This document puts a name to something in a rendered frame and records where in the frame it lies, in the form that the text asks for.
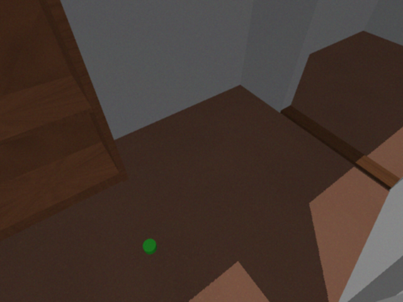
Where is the tin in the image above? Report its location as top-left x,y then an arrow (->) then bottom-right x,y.
143,238 -> 157,254

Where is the bookshelf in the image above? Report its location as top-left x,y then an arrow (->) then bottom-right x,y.
0,0 -> 129,242

